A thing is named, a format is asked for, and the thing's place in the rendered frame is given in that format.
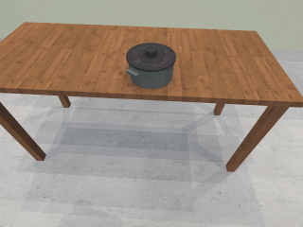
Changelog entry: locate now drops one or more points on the pot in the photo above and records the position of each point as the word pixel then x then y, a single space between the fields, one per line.
pixel 150 80

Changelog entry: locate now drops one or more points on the lid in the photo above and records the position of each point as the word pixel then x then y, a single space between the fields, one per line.
pixel 136 57

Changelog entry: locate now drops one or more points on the knob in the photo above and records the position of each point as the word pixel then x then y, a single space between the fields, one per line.
pixel 151 51

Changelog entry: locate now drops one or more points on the table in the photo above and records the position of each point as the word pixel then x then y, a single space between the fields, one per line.
pixel 220 66

